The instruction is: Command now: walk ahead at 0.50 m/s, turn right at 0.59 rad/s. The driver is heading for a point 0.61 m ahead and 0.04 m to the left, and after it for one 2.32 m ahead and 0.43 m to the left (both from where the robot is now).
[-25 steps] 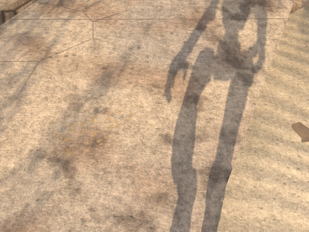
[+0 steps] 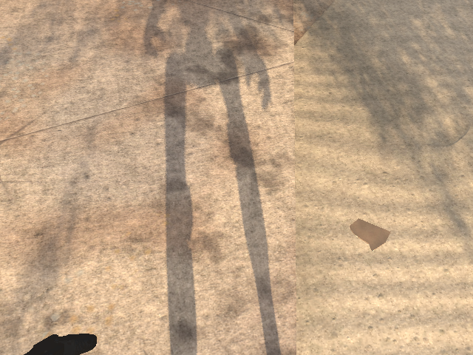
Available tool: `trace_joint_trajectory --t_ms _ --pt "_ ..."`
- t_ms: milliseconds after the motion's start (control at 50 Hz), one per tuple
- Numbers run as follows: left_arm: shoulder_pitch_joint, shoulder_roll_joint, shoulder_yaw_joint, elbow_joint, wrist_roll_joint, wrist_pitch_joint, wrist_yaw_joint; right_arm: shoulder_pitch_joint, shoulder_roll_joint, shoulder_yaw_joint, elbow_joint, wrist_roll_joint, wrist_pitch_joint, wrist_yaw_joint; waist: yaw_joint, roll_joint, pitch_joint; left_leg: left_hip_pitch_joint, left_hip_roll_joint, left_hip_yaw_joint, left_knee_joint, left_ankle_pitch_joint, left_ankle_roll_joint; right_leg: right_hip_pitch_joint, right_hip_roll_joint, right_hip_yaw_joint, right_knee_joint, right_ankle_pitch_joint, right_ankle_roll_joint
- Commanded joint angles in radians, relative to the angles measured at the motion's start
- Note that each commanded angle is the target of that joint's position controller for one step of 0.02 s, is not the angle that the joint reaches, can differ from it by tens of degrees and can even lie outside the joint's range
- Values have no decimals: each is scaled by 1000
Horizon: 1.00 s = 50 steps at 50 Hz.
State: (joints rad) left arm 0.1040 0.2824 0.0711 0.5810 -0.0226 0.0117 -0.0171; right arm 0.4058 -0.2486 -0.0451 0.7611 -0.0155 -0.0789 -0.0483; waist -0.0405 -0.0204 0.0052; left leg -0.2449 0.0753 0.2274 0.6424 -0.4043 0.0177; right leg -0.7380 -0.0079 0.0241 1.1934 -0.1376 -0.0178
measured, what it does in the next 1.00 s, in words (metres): walks ahead: right foot, then left foot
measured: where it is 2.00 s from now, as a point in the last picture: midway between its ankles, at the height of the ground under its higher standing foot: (241, 322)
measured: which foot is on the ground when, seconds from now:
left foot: down 0.00-0.20, up 0.22-0.74, down 0.76-1.00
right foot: up 0.00-0.16, down 0.18-0.78, up 0.80-1.00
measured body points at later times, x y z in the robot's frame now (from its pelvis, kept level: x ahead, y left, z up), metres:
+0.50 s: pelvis +0.27 -0.03 +0.02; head +0.28 -0.05 +0.47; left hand +0.37 +0.22 -0.08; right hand +0.41 -0.31 -0.08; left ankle +0.45 +0.16 -0.61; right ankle +0.22 -0.08 -0.72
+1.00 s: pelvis +0.53 +0.03 +0.01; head +0.59 +0.04 +0.45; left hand +0.66 +0.30 -0.09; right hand +0.71 -0.21 -0.10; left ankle +0.61 +0.08 -0.72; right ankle +0.59 -0.13 -0.66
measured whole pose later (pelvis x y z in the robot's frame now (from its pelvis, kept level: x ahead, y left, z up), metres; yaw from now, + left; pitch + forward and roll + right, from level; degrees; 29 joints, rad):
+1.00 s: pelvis +0.53 +0.03 +0.01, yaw +8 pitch +3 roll +0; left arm 0.14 0.27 -0.01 0.64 0.01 -0.02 0.03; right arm 0.17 -0.28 -0.04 0.65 0.00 -0.01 0.00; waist 0.00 0.00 0.08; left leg -0.41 -0.16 -0.06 0.46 -0.07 0.12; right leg -0.62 -0.02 0.10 1.06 -0.44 0.09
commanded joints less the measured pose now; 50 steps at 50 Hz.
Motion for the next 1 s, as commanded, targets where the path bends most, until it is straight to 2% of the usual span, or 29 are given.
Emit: trace_joint_trajectory --t_ms 20,120,140,160,180,200,220,240,260,280,300,340,420,480,520,580,660,700,740,760,780,800,820,840,860,880,920,960,1000 --pt "-50 -16 -13 -52 1 -11 -14 -76 -145 -42 -73 -3 -18 -15 9 78 24 -11 122 -88 -353 133 140 132 23 -94 -257 22 25" --pt "-111 18 2 -75 -18 -17 -51 -65 -190 -58 -73 30 3 9 -16 83 51 190 196 -61 -279 259 142 156 14 -126 -479 37 -24" --pt "-26 28 2 -80 -14 -27 -57 -108 -230 -65 -57 49 6 -3 57 167 35 174 257 -82 -259 527 140 251 22 -116 -534 -230 -82" --pt "96 88 37 -37 -15 -37 -59 -127 -221 -65 -54 51 12 -9 119 112 -34 180 218 -18 -52 716 118 396 50 -139 -624 -116 -126" --pt "278 165 75 24 -14 -42 -50 -92 -190 -50 -56 36 12 -14 182 41 -161 58 151 17 230 682 89 692 83 -99 -654 -55 -158" --pt "332 265 97 25 -21 -51 -33 -66 -60 -12 -96 9 -2 -9 136 -185 -171 -322 50 -13 561 26 43 934 -156 325 -695 -108 -253" --pt "325 272 85 -22 4 -83 -35 -55 -112 0 -161 41 -54 8 111 -233 -408 -586 -110 -296 817 -178 27 1160 -351 999 -938 -459 -438" --pt "304 164 54 -5 11 -99 -33 -168 -183 -19 -159 75 -78 22 150 -78 -298 -706 -53 -368 853 -52 40 1116 -351 887 -985 -389 -397" --pt "255 129 41 9 10 -107 -27 -206 -171 -11 -157 74 -85 27 120 -18 -191 -703 -11 -360 792 49 56 998 -323 705 -966 -256 -357" --pt "187 103 29 5 2 -110 -26 -195 -154 -8 -139 52 -80 21 70 88 -139 -626 33 -354 720 124 45 865 -272 566 -942 -100 -309" --pt "142 70 14 10 4 -111 -29 -172 -160 -15 -126 38 -67 19 30 81 -107 -548 61 -350 652 162 33 755 -222 450 -938 61 -282" --pt "125 37 -2 35 17 -115 -33 -133 -153 -19 -97 38 -30 27 -5 36 -88 -474 82 -327 618 199 22 648 -168 310 -952 217 -241" --pt "221 77 1 112 22 -118 -18 -191 -91 -2 -86 36 6 29 27 -13 -28 -568 64 -313 572 341 16 595 -141 141 -985 328 -177" --pt "263 58 -13 145 32 -108 -5 -289 -88 -3 -104 46 7 33 70 -42 16 -633 19 -356 426 462 9 626 -142 72 -1008 297 -142" --pt "244 61 -18 152 32 -113 3 -310 -89 -6 -110 39 -1 46 79 -54 18 -615 5 -349 301 548 3 662 -145 26 -1019 338 -122" --pt "257 83 -20 179 28 -117 12 -410 -50 9 -139 34 -10 69 116 -46 41 -575 -4 -273 151 614 1 713 -165 -20 -1045 313 -99" --pt "289 109 -15 218 21 -97 15 -490 -29 25 -185 42 -21 110 141 -34 94 -634 -15 -227 2 498 31 894 -226 -51 -999 391 -115" --pt "237 135 -13 205 24 -76 25 -453 -48 20 -191 31 -22 123 96 -60 67 -503 -71 -155 -62 395 61 890 -214 -98 -881 712 -96" --pt "211 178 -4 186 29 -56 41 -237 -134 -17 -147 23 -20 121 -9 -108 -71 -216 -156 -121 -92 365 101 858 -191 -104 -611 981 -67" --pt "193 194 -1 171 26 -56 46 -98 -189 -41 -114 23 -19 107 -82 -82 -136 9 -157 -167 -166 477 133 743 -147 -122 -387 879 -27" --pt "252 118 -25 141 58 -71 45 -16 -274 -55 -106 13 -10 86 -60 120 -280 349 54 -423 -63 877 199 476 -49 -139 -29 227 21" --pt "391 18 -61 109 54 -94 23 -69 -276 -43 -159 -10 -15 84 42 312 -489 684 317 -946 -106 1078 448 99 144 20 332 -517 78" --pt "316 136 -43 116 40 -107 11 -82 -198 -37 -178 7 7 81 -34 139 -548 608 248 -854 -147 991 388 124 65 149 321 -442 58" --pt "211 129 -43 75 11 -104 9 -147 -145 -23 -187 23 21 72 -21 94 -379 478 190 -705 -163 907 342 79 26 123 266 -385 53" --pt "179 101 -50 61 14 -93 16 -176 -137 -24 -179 40 34 68 14 11 -223 306 133 -620 -211 830 300 51 1 77 192 -374 64" --pt "167 113 -44 51 23 -78 25 -206 -130 -22 -188 43 41 59 38 -1 -164 176 106 -584 -252 781 290 83 -12 63 130 -347 73" --pt "207 84 -51 45 28 -39 34 -249 -151 -31 -191 22 55 52 91 50 -126 -7 49 -537 -310 727 270 198 -6 32 -17 -329 98" --pt "208 59 -60 44 35 -26 54 -254 -163 -36 -187 19 61 43 90 72 -128 -75 24 -508 -312 790 272 231 18 7 -136 -318 122" --pt "178 67 -55 33 48 -23 68 -261 -164 -34 -196 13 64 27 77 74 -208 -33 56 -565 -285 818 275 220 13 49 -139 -235 127"
Velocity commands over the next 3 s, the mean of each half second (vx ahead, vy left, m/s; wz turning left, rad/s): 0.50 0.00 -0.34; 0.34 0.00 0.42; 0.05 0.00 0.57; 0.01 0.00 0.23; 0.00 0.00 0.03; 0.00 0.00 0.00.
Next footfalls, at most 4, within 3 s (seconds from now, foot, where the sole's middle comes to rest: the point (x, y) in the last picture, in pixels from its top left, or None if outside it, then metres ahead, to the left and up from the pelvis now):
0.18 right None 0.26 -0.08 -0.76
0.76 left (208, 304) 0.65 0.08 -0.76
1.42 right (265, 284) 0.71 -0.09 -0.76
1.84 left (199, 339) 0.55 0.11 -0.76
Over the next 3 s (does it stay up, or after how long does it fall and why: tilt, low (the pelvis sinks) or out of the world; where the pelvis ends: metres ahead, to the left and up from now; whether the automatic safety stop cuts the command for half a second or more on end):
stays up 0.60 -0.01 0.02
